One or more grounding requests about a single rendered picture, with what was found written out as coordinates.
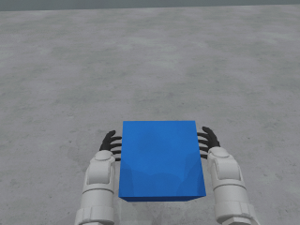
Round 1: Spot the left robot hand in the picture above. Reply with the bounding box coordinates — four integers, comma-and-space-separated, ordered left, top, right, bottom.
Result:
99, 130, 122, 161

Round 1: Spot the right robot hand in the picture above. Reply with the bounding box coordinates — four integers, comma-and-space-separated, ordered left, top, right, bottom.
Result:
197, 127, 220, 159

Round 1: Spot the left robot forearm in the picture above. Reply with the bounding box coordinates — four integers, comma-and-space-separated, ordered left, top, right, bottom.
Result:
74, 150, 115, 225

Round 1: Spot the carton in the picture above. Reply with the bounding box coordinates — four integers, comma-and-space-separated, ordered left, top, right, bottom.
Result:
118, 120, 206, 203

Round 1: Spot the right robot forearm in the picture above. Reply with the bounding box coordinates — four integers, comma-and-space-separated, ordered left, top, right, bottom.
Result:
207, 146, 261, 225

